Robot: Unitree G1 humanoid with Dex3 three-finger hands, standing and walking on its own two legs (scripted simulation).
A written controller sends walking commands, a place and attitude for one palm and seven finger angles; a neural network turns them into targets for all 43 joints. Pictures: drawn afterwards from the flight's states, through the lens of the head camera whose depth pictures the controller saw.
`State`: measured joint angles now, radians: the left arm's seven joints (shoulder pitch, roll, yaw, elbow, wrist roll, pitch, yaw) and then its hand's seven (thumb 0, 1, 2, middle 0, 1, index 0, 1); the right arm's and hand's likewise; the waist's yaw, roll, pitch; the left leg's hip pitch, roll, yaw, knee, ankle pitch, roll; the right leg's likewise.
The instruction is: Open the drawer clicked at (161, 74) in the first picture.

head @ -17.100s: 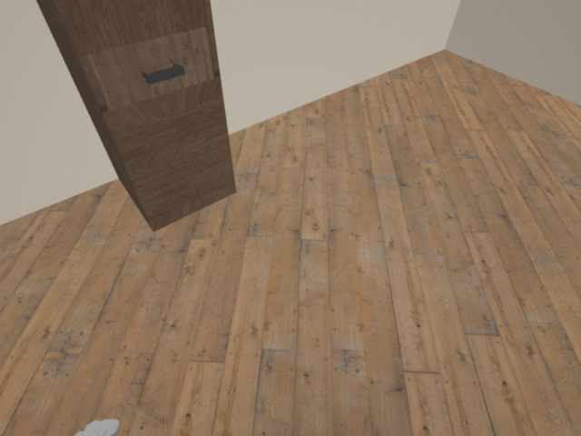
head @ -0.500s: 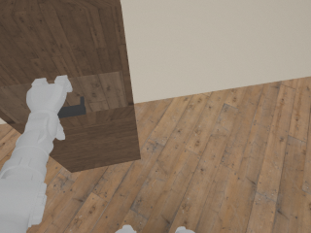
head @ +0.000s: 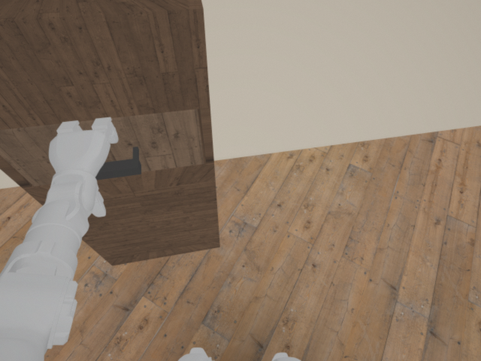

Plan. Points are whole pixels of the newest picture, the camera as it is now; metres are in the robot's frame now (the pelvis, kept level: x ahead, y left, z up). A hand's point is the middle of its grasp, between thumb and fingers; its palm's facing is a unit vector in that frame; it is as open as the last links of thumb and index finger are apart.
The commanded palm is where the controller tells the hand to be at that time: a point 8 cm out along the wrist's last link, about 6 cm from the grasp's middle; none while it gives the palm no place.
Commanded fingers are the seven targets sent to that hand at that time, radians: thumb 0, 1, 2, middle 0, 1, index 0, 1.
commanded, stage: move the hooked fingers above the handle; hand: left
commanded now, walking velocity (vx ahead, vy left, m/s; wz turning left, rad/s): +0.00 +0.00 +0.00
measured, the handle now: (108, 162) +0.50 +0.26 -0.04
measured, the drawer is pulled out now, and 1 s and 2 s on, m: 0.00 0.00 0.00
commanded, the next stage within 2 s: lower the fingers behind the handle in 0.30 s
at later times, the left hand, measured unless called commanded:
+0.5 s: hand (89, 171) +0.45 +0.27 +0.01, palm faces -0.08 -0.02 -1.00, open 13.8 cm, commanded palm +0.43 +0.26 +0.07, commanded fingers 0.00 -0.50 0.30 -0.30 -1.20 -0.30 -1.20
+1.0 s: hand (91, 181) +0.44 +0.28 -0.02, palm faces -0.09 -0.02 -1.00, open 13.8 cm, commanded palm +0.43 +0.27 +0.04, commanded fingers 0.00 -0.50 0.30 -0.30 -1.20 -0.30 -1.20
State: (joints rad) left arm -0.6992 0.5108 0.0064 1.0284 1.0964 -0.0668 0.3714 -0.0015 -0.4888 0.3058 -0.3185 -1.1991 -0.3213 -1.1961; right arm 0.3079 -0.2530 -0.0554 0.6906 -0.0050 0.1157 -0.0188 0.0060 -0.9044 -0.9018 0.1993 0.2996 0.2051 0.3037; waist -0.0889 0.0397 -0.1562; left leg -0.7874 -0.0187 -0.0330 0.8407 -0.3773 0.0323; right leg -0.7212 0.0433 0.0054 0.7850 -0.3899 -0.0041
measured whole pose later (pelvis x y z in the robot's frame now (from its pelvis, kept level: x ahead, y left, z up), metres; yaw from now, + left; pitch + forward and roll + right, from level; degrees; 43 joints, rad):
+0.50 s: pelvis +0.01 +0.00 +0.00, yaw -1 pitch +19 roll -2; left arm -0.66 0.53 0.04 1.02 1.08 -0.07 0.34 0.00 -0.49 0.31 -0.32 -1.20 -0.32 -1.20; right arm 0.35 -0.26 -0.06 0.70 0.00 0.13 -0.02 0.01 -0.90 -0.90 0.20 0.30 0.21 0.30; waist -0.08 0.05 -0.16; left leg -0.77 -0.01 -0.02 0.82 -0.38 0.03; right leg -0.71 0.05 0.02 0.77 -0.39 0.00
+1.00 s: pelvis +0.00 +0.00 -0.01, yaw -1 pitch +22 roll -2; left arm -0.67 0.54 0.06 1.06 1.09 -0.07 0.38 0.00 -0.49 0.31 -0.32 -1.22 -0.32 -1.20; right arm 0.32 -0.25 -0.05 0.71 -0.02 0.12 -0.02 0.01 -0.90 -0.90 0.20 0.30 0.21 0.30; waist -0.09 0.04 -0.18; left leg -0.88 -0.01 -0.03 0.92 -0.42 0.03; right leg -0.82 0.06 0.01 0.86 -0.42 -0.01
